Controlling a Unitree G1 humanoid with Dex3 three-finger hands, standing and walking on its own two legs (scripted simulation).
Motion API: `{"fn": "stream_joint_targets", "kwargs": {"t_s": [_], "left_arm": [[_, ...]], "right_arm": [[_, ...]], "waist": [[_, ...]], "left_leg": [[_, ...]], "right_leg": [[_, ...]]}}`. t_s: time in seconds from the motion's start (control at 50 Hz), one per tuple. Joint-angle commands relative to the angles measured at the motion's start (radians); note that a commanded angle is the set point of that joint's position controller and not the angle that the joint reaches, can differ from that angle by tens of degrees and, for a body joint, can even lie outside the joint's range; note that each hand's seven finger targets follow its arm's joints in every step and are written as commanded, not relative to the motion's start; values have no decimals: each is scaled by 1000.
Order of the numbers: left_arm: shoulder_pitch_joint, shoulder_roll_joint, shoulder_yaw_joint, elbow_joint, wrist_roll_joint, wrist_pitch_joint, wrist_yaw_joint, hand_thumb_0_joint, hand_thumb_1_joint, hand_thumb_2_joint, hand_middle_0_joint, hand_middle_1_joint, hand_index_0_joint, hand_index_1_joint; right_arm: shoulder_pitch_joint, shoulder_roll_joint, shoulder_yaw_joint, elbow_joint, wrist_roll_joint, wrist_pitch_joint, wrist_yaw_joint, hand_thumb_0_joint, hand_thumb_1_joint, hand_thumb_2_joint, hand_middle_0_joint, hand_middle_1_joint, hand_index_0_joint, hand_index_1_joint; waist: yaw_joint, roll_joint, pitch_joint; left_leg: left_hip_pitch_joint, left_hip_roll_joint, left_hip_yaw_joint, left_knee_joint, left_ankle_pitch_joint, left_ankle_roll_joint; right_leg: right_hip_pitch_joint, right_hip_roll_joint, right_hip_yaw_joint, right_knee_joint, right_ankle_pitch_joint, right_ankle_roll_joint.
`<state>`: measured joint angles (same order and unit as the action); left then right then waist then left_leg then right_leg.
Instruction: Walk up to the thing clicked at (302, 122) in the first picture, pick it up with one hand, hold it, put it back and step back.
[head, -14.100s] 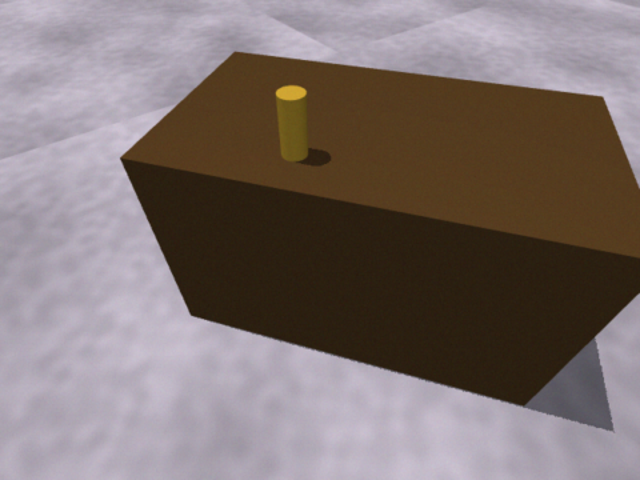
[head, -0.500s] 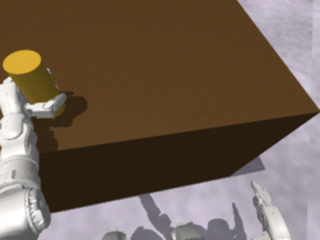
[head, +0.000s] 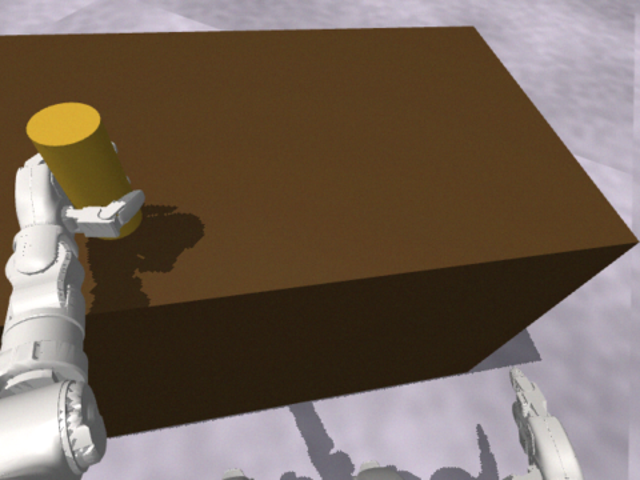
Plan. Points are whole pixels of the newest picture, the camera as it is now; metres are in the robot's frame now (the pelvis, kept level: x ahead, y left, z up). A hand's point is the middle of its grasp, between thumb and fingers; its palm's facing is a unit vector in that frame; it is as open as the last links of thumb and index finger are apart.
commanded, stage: settle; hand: left
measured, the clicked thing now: (93, 178) +0.48 +0.23 +0.11
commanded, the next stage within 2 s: lift in 0.42 s
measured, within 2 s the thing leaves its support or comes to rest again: neither
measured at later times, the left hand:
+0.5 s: hand (100, 176) +0.48 +0.22 +0.11, palm faces +0.20 -0.98 -0.02, open 9.2 cm
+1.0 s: hand (91, 161) +0.45 +0.21 +0.16, palm faces +0.21 -0.98 -0.03, open 9.2 cm
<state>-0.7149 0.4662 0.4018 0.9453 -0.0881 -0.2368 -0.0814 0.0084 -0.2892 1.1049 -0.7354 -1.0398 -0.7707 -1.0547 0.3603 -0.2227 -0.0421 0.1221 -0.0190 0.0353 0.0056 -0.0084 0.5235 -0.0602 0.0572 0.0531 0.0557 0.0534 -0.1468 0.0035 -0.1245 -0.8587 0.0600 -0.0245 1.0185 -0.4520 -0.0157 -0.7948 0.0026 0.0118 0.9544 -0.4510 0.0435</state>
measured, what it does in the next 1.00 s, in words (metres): stands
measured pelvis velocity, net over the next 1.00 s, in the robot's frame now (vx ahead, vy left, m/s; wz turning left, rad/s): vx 0.01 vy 0.00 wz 0.00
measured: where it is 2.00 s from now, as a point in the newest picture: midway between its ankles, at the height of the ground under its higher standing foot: outside the picture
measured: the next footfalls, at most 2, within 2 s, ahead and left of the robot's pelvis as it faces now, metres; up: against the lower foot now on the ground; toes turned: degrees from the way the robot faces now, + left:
none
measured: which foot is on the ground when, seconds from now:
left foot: down 0.00-1.00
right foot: down 0.00-1.00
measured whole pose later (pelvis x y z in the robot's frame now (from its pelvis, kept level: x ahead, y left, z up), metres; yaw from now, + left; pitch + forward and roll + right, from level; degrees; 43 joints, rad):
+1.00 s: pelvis +0.01 +0.00 +0.03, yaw +0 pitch +10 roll -2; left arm -0.57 0.35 0.30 0.65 -0.13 -0.04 -0.02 0.01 -0.30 1.12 -0.74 -1.05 -0.77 -1.06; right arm 0.37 -0.22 -0.08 0.26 0.03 -0.03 -0.04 -0.01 0.54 -0.05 0.05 0.05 0.05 0.05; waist -0.07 0.03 -0.14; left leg -0.62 0.05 0.00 0.86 -0.42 -0.01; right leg -0.57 -0.01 0.03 0.81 -0.42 0.05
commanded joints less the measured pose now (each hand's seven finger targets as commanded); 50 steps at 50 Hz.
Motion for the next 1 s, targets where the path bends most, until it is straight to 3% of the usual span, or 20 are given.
{"fn": "stream_joint_targets", "kwargs": {"t_s": [0.0, 0.04, 0.12, 0.16, 0.2, 0.32, 0.36, 0.4, 0.42, 0.48, 0.52, 0.54, 0.6, 0.62, 0.68, 0.76, 0.82, 0.86, 0.9, 0.98], "left_arm": [[-525, 278, 32, -261, -38, -97, -11, 0, 230, 1353, -1315, -1437, -1323, -1453], [-554, 271, 25, -262, -40, -98, -15, 0, 278, 1356, -1323, -1437, -1333, -1450], [-564, 319, 52, -279, -43, -98, -5, 0, 293, 1343, -1316, -1433, -1330, -1441], [-577, 290, 36, -304, -50, -100, -3, 0, 296, 1351, -1311, -1433, -1325, -1442], [-588, 315, 40, -332, -47, -101, -3, 0, 297, 1367, -1324, -1449, -1336, -1460], [-614, 304, 27, -355, -48, -94, 4, 0, 302, 1396, -1341, -1466, -1347, -1483], [-605, 327, 38, -343, -42, -85, 10, 0, 285, 1390, -1345, -1470, -1352, -1486], [-600, 300, 23, -343, -38, -75, 10, 0, 292, 1405, -1341, -1473, -1347, -1491], [-587, 306, 31, -334, -41, -68, 11, 0, 294, 1410, -1342, -1471, -1347, -1490], [-571, 301, 26, -306, -44, -54, 6, 0, 293, 1403, -1355, -1486, -1365, -1500], [-588, 282, 17, -310, -47, -49, 0, 0, 328, 1347, -1328, -1459, -1352, -1458], [-575, 274, 17, -301, -53, -47, -1, 0, 354, 1345, -1328, -1458, -1353, -1455], [-562, 255, 2, -339, -52, -36, 7, 0, 357, 1353, -1327, -1459, -1354, -1455], [-564, 258, 4, -339, -55, -34, 8, 0, 339, 1353, -1333, -1469, -1362, -1463], [-550, 267, 7, -392, -56, -28, 6, 0, 362, 1346, -1338, -1461, -1365, -1456], [-548, 252, 6, -490, -63, -7, 38, 0, 356, 1363, -1326, -1459, -1350, -1459], [-493, 236, 1, -530, -67, 21, 52, 0, 365, 1361, -1325, -1459, -1350, -1457], [-455, 193, -22, -583, -68, 43, 62, 0, 336, 1352, -1322, -1456, -1347, -1453], [-437, 157, -44, -631, -70, 64, 64, 0, 316, 1360, -1329, -1462, -1354, -1461], [-378, 119, -63, -703, -83, 127, 76, 0, 274, 1365, -1322, -1463, -1347, -1464]], "right_arm": [[-18, -135, -67, -183, 9, -58, -18, 0, 551, -52, 49, 50, 49, 50], [-24, -127, -57, -152, 9, -60, -15, 0, 558, -49, 49, 50, 49, 50], [-1, -166, -101, -138, 12, -65, -26, 0, 559, -48, 49, 50, 49, 50], [-13, -148, -86, -144, 17, -70, -29, 0, 559, -49, 49, 50, 49, 50], [-25, -166, -97, -171, 20, -72, -35, 0, 553, -51, 49, 50, 49, 50], [-43, -117, -53, -108, 21, -83, -38, 0, 552, -53, 49, 50, 49, 50], [-34, -160, -99, -76, 18, -82, -42, 0, 552, -52, 49, 50, 49, 50], [-41, -136, -75, -71, 18, -85, -37, 0, 552, -53, 49, 50, 49, 50], [-21, -151, -88, -81, 20, -84, -39, 0, 556, -52, 49, 50, 49, 50], [-10, -132, -76, -25, 26, -85, -35, 0, 552, -52, 49, 50, 49, 50], [-53, -124, -66, -57, 27, -93, -34, 0, 558, -50, 48, 50, 49, 50], [-75, -160, -100, -83, 28, -99, -39, 0, 555, -50, 48, 50, 49, 50], [-35, -146, -76, -118, 28, -101, -37, 0, 558, -49, 49, 50, 49, 50], [-30, -155, -94, -105, 29, -105, -39, 0, 557, -49, 48, 50, 49, 50], [-21, -156, -99, -77, 31, -106, -40, 0, 555, -49, 49, 50, 49, 50], [-16, -133, -84, -83, 39, -115, -44, 0, 556, -50, 48, 50, 49, 50], [14, -154, -119, -37, 41, -117, -54, 0, 559, -49, 49, 50, 49, 50], [-17, -116, -83, -53, 47, -123, -49, 0, 559, -48, 49, 50, 49, 50], [-23, -114, -82, -54, 47, -123, -50, 0, 556, -49, 49, 50, 49, 50], [-68, -145, -108, -45, 55, -135, -60, 0, 560, -48, 49, 49, 49, 49]], "waist": [[1, 144, -461], [9, 141, -434], [7, 125, -447], [10, 135, -477], [6, 131, -522], [26, 174, -503], [18, 189, -485], [23, 207, -486], [14, 195, -500], [18, 160, -428], [18, 140, -454], [11, 124, -464], [25, 149, -528], [31, 149, -507], [40, 153, -524], [66, 170, -493], [65, 169, -473], [85, 165, -454], [83, 153, -471], [93, 104, -409]], "left_leg": [[383, -16, 5, -139, 367, 17], [355, -19, 7, -152, 318, 19], [339, -30, 23, -166, 239, 26], [391, -27, 20, -165, 286, 24], [422, -26, 19, -158, 319, 26], [433, -28, 21, -160, 389, 20], [435, -28, 23, -169, 381, 18], [473, -21, 15, -173, 404, 10], [487, -18, 15, -171, 427, 12], [435, -24, 19, -184, 387, 19], [439, -21, 19, -191, 378, 21], [463, -19, 18, -196, 382, 18], [511, -15, 12, -180, 518, 12], [516, -14, 12, -182, 529, 10], [527, -15, 18, -184, 547, 14], [528, -25, 23, -216, 476, 8], [535, -27, 30, -224, 485, 9], [546, -24, 25, -240, 503, 5], [576, -18, 22, -239, 564, 3], [563, -21, 27, -269, 490, 6]], "right_leg": [[155, 24, -43, -109, 336, -48], [143, 22, -39, -121, 300, -48], [178, 16, -26, -142, 271, -40], [178, 18, -31, -138, 299, -42], [197, 18, -29, -141, 328, -39], [211, 15, -27, -141, 376, -42], [207, 14, -25, -147, 368, -45], [178, 17, -31, -150, 356, -49], [185, 19, -33, -154, 373, -48], [203, 18, -32, -166, 366, -44], [209, 19, -33, -172, 361, -43], [213, 21, -36, -172, 361, -43], [246, 21, -41, -159, 444, -44], [241, 21, -42, -158, 446, -45], [265, 18, -36, -167, 473, -40], [291, 16, -38, -189, 417, -42], [309, 16, -37, -199, 442, -39], [322, 18, -44, -200, 438, -43], [338, 20, -50, -200, 477, -42], [357, 17, -51, -224, 438, -39]]}}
